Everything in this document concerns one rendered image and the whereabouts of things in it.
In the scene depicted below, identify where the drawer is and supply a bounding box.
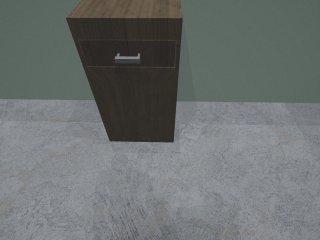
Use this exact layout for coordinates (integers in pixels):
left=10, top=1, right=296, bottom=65
left=79, top=39, right=176, bottom=67

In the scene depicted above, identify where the cabinet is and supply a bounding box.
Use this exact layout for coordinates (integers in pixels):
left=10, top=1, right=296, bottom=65
left=66, top=0, right=183, bottom=143

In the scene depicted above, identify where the handle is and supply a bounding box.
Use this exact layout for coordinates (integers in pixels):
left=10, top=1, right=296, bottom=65
left=114, top=53, right=141, bottom=64

